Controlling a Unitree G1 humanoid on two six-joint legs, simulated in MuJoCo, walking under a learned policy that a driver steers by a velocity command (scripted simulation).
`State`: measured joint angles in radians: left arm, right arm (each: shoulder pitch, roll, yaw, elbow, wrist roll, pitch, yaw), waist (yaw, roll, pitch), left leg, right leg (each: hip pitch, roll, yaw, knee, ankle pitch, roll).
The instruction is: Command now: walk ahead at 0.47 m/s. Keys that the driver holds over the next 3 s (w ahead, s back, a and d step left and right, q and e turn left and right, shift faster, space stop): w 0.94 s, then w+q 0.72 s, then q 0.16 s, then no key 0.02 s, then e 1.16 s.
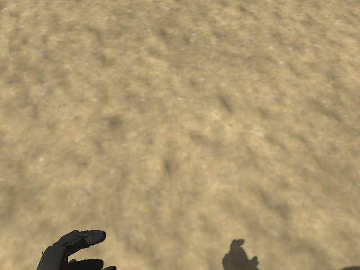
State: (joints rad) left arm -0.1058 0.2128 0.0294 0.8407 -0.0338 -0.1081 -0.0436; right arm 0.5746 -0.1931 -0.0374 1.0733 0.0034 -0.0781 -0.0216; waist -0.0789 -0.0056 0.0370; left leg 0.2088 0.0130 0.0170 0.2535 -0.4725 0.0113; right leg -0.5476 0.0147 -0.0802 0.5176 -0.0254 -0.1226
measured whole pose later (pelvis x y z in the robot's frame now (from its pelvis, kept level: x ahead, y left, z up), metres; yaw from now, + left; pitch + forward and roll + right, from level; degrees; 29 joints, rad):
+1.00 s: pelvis +0.57 +0.05 +0.03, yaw -1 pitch +2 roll +2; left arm 0.03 0.24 0.05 0.89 -0.02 -0.08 -0.02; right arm 0.40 -0.23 -0.06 0.99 0.01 -0.09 0.00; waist -0.07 -0.04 0.00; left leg 0.04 -0.06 0.06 0.19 -0.27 0.04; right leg -0.64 -0.09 0.01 0.58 0.07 -0.03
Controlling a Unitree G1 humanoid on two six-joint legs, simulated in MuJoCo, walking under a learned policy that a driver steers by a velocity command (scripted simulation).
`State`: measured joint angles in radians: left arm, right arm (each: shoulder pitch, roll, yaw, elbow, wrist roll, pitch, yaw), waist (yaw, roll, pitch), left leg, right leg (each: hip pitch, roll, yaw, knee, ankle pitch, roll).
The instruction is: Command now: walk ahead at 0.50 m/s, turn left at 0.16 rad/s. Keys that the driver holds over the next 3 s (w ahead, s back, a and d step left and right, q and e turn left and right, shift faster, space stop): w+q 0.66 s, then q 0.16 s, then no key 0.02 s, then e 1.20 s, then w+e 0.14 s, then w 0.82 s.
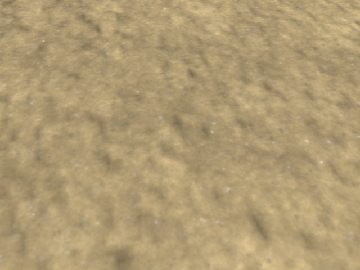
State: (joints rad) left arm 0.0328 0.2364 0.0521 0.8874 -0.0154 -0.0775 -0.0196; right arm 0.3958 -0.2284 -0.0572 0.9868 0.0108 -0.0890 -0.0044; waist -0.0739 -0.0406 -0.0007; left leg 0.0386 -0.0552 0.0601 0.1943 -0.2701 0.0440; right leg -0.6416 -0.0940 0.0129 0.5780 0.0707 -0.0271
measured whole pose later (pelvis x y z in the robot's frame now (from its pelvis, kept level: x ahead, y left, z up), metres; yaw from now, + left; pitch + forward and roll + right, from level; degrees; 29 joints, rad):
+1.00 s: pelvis +0.49 +0.10 +0.00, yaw +28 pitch +2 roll +1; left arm 0.07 0.28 0.06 0.83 0.00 -0.07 0.00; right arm 0.21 -0.26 -0.07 0.77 -0.01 -0.04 -0.01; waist -0.03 -0.05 0.05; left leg -0.19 -0.11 -0.04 0.36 -0.20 0.09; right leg -0.62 -0.08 0.04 0.70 -0.01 0.04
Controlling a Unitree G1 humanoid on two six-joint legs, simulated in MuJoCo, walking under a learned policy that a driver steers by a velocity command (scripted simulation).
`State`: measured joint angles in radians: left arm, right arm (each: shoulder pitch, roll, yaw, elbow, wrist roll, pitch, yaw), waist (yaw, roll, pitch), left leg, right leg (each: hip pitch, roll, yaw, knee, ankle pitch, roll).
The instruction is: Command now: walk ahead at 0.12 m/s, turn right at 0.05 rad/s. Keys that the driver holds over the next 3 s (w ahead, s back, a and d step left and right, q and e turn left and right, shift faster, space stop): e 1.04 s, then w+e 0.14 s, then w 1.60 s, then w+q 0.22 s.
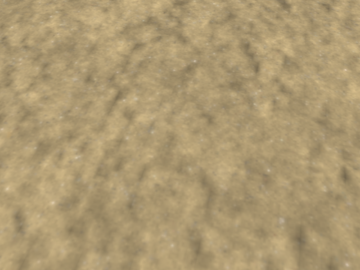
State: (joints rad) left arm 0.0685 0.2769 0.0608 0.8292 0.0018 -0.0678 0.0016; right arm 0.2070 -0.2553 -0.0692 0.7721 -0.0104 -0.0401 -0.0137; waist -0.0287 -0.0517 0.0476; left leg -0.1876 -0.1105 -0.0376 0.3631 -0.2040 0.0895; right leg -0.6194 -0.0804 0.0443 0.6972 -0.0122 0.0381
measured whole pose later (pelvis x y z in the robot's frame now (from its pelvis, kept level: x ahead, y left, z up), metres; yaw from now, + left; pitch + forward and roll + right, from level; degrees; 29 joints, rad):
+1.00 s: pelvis +0.07 -0.03 -0.01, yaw -33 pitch +3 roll +0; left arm 0.15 0.30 0.08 0.61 0.00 0.03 -0.01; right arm 0.16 -0.33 -0.09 0.73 -0.01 0.01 -0.03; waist -0.02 0.04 0.04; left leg -0.47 0.07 0.02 1.06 -0.53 -0.07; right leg -0.33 0.03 0.01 0.55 -0.27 -0.04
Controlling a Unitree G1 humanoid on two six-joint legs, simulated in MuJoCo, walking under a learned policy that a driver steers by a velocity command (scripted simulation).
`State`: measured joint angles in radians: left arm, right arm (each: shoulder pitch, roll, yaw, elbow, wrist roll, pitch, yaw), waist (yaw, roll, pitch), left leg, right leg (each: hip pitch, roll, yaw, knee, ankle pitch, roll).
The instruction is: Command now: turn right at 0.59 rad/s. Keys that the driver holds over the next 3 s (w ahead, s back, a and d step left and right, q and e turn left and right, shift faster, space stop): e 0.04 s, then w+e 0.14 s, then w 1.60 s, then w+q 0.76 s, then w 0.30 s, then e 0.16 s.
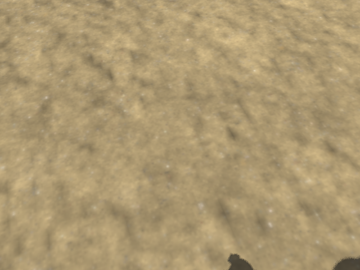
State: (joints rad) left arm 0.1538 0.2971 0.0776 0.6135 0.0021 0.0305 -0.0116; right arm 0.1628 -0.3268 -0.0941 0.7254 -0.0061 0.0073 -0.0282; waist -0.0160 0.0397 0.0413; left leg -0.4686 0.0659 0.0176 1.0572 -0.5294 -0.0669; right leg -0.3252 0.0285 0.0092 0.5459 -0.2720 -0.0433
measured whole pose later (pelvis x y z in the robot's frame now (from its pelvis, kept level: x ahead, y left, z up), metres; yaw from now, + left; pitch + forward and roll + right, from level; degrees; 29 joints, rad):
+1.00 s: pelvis +0.33 -0.10 +0.01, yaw -12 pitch +1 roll -1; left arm 0.29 0.27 0.05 0.74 0.00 -0.08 -0.03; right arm 0.24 -0.32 -0.05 0.74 0.01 -0.07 0.00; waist 0.02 0.04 0.03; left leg -0.57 0.11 -0.03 1.10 -0.27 0.00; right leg -0.22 0.06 -0.04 0.36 -0.17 -0.07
